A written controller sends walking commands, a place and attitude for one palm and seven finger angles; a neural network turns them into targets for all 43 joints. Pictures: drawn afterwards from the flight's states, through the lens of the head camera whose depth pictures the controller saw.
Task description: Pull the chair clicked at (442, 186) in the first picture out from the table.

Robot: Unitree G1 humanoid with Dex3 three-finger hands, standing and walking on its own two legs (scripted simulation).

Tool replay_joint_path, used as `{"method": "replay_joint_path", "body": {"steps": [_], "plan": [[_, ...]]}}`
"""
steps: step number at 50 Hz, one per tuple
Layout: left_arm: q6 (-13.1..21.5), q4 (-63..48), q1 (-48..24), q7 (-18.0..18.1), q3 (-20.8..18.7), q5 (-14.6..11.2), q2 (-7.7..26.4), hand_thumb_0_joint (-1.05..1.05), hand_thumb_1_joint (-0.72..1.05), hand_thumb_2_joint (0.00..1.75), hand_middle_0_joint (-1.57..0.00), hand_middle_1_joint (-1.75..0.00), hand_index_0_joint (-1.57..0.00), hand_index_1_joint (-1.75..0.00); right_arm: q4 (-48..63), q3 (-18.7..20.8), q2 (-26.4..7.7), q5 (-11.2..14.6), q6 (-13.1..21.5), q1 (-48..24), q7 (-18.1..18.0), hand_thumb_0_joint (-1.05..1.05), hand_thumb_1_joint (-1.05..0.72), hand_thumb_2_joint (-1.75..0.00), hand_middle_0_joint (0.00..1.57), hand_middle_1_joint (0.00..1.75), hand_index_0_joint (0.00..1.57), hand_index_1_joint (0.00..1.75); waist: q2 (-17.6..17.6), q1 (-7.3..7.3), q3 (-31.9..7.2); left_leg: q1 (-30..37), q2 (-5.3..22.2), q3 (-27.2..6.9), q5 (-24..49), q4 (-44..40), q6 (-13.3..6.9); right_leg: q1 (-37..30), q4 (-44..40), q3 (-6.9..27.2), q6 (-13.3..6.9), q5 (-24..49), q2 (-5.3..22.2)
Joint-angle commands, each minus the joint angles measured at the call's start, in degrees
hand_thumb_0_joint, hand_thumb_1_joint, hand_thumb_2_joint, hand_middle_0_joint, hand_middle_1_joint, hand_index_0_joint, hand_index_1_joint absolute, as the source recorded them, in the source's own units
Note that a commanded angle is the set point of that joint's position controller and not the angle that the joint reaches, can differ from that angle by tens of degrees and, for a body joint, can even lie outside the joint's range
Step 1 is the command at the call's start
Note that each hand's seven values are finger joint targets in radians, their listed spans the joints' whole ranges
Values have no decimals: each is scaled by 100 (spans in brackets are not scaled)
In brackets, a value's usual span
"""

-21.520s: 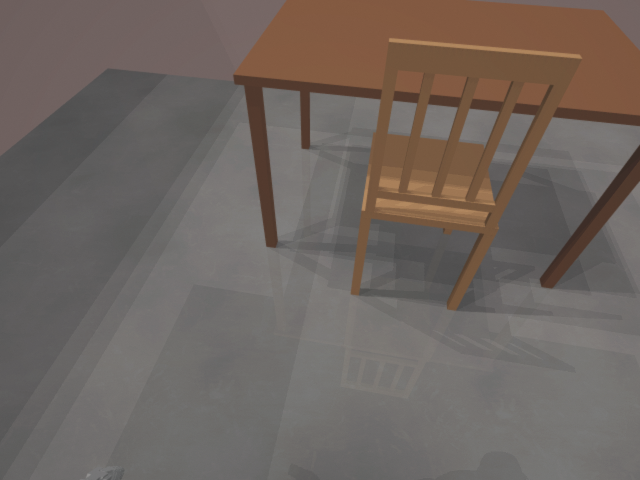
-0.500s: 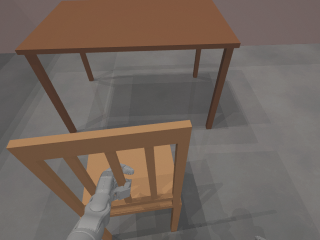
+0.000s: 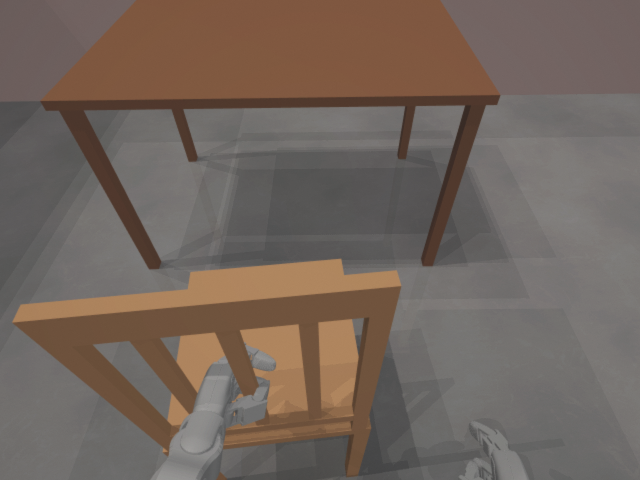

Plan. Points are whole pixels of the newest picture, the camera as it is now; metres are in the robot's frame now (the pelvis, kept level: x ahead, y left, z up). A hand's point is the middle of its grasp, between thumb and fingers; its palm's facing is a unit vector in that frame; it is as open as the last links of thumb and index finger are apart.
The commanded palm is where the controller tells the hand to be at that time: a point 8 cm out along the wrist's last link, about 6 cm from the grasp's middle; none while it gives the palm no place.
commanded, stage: stop walking, hand still on the chair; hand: left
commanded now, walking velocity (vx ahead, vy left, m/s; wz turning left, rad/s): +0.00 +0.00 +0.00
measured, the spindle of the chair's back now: (248, 383) +0.26 +0.12 -0.07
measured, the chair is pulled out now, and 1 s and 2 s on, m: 0.59 0.59 0.59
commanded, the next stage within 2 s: open the thumb and straighten the fingers in 0.06 s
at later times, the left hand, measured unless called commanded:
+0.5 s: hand (253, 393) +0.25 +0.11 -0.07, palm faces -0.06 -0.99 -0.13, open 10.7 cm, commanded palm +0.23 +0.17 -0.04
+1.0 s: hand (244, 400) +0.24 +0.12 -0.07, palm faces -0.04 -0.99 -0.13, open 17.3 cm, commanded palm +0.22 +0.18 -0.05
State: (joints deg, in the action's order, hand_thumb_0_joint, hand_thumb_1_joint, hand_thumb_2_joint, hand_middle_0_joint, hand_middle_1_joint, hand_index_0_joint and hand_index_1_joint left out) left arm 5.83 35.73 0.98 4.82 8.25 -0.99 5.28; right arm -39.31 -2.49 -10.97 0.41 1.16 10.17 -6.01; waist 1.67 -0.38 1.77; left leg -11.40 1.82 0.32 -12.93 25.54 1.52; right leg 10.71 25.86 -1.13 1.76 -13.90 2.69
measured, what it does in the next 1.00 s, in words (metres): stands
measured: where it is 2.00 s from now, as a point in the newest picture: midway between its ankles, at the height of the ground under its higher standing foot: outside the picture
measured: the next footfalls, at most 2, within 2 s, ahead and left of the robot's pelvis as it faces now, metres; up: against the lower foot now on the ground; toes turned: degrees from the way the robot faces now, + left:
none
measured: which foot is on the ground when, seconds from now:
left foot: down 0.00-1.00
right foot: down 0.00-1.00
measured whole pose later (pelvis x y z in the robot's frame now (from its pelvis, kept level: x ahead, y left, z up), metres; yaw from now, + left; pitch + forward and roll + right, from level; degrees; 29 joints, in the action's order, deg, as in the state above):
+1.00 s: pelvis +0.03 -0.01 -0.04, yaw +3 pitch +10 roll +0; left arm -9.8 1.2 18.0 0.0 5.5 -3.1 9.7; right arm -30.3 -0.8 -14.1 1.5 10.0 14.4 -5.1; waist 2.8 -1.7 -6.8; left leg -33.8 1.3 -2.8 -26.1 50.1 2.0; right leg 31.5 49.8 -3.3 1.4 -27.9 3.6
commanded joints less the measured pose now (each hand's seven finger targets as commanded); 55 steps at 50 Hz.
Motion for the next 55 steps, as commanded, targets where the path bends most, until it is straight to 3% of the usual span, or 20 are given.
{"method": "replay_joint_path", "body": {"steps": [1,8,9,10,11,12,14,16,18,20,24,29,33,34,35,38,44,46,49,55], "plan": [[303,-1230,-1044,59,-235,60,502,0,90,90,-50,-145,-50,-145,725,243,-731,-3,147,-253,-102,0,-90,-90,20,30,20,30,-136,-64,-1119,655,494,-298,1701,-213,-253,-95,-326,211,-272,1441,381],[291,-1633,-911,67,-376,25,655,0,90,90,-50,-145,-50,-145,854,260,-710,11,75,-333,-117,0,-90,-90,20,30,20,30,-162,-48,-1084,622,467,-279,1476,-179,-258,-156,-440,257,-286,1403,441],[-73,-783,-100,-71,-41,-159,273,0,78,84,-50,-145,-50,-145,780,430,-1036,229,111,-132,69,0,-90,-90,20,30,20,30,-443,-381,-1082,8,150,-5,908,-39,-172,89,-64,-245,-252,1088,236],[-24,-1274,-306,-156,-256,-271,332,0,66,78,-50,-145,-50,-145,899,376,-928,273,141,-132,196,0,-90,-90,20,30,20,30,-907,-267,-868,-325,160,18,561,55,-217,324,49,-289,-209,954,172],[84,-1843,-516,-230,-506,-280,717,0,54,73,-50,-145,-50,-145,1028,447,-951,286,229,-268,250,0,-90,-90,20,30,20,30,-827,-231,-1040,-427,106,58,344,179,-265,412,122,-218,-192,779,144],[130,-2190,-376,-317,-440,-279,642,0,42,67,-50,-145,-50,-145,1156,456,-904,261,348,-327,278,0,-90,-90,20,30,20,30,-431,-169,-1202,-471,56,116,267,287,-265,487,237,-205,-201,659,132],[71,-2518,-373,-408,-220,-240,553,0,17,55,-50,-145,-50,-145,1222,430,-872,254,517,-291,319,0,-90,-90,20,30,20,30,10,-254,-1127,-583,31,105,218,488,-263,727,390,-209,-231,591,103],[-40,-2555,182,-403,-554,-252,774,0,-7,43,-50,-145,-50,-145,1297,455,-909,225,638,-256,315,0,-90,-90,20,30,20,30,9,-104,-1252,-791,17,107,223,662,-246,845,624,-232,-228,583,64],[-207,-2757,163,-410,-365,-252,572,0,-31,32,-50,-145,-50,-145,1404,427,-906,230,738,-237,323,0,-90,-90,20,30,20,30,-144,-167,-1269,-945,-4,101,197,829,-258,1035,763,-251,-192,587,48],[-350,-3046,-114,-321,-745,-259,992,0,-55,20,-45,-130,-45,-130,1410,453,-981,210,805,-155,280,0,-90,-90,20,30,20,30,-60,-156,-1507,-1005,-29,87,211,959,-260,1049,884,-226,-178,621,55],[-664,-2992,161,-376,-731,-309,855,0,-55,20,-35,-101,-35,-101,1437,433,-1008,189,923,-79,188,0,-90,-90,20,30,20,30,-516,-199,-1439,-1230,-26,58,198,1170,-275,1263,1056,-283,-137,615,23],[-771,-3691,465,-485,-690,-362,835,0,-55,20,-22,-65,-22,-65,1527,448,-1002,166,1138,35,121,0,-90,-90,20,30,20,30,-303,-190,-1906,-1127,-51,43,693,1478,-274,1237,1353,-322,-145,1130,47],[-934,-3905,649,-505,-516,-299,745,0,-55,20,-13,-36,-13,-36,1583,437,-1007,146,1212,109,112,0,-90,-90,20,30,20,30,-463,-256,-1756,-1297,-54,-10,678,1656,-275,1509,1509,-381,-103,1112,45],[-986,-3709,728,-468,-968,-286,1167,0,-55,20,-10,-29,-10,-29,1519,458,-1053,137,1187,142,76,0,-90,-90,20,30,20,30,-543,-210,-1663,-1401,-49,-21,684,1683,-270,1526,1523,-376,-119,1115,29],[-992,-3964,723,-490,-770,-267,988,0,-55,20,-7,-22,-7,-22,1570,429,-1020,130,1191,126,82,0,-90,-90,20,30,20,30,-272,-194,-1742,-1353,-87,12,715,1707,-270,1529,1557,-353,-121,1158,57],[-1041,-4215,854,-468,-749,-263,977,0,-55,20,0,0,0,0,1654,422,-991,125,1198,162,59,0,-90,-90,20,30,20,30,-440,-233,-1768,-1409,-76,-13,721,1804,-275,1581,1621,-383,-107,1143,55],[-1137,-4517,955,-449,-661,-212,990,0,-55,20,0,0,0,0,1670,418,-987,115,1208,212,12,0,-90,-90,20,30,20,30,-161,-273,-1816,-1369,-80,-56,917,1947,-275,1676,1727,-403,-135,1251,58],[-1187,-4636,1290,-435,-507,-199,817,0,-55,20,0,0,0,0,1756,417,-957,111,1209,196,23,0,-90,-90,20,30,20,30,-226,-227,-1939,-1348,-79,-63,991,1962,-270,1646,1787,-432,-128,1291,65],[-1267,-4628,1392,-393,-677,-200,986,0,-55,20,0,0,0,0,1757,414,-965,101,1160,176,1,0,-90,-90,20,30,20,30,-313,-212,-1820,-1500,-94,-73,904,1985,-278,1627,1762,-426,-139,1281,60],[-1322,-5051,2407,-396,-619,-140,906,0,-55,20,0,0,0,0,1995,445,-856,120,1075,62,23,0,-90,-90,20,30,20,30,-251,-86,-1763,-1700,-93,-56,769,2017,-250,1688,1866,-448,-158,1067,58]]}}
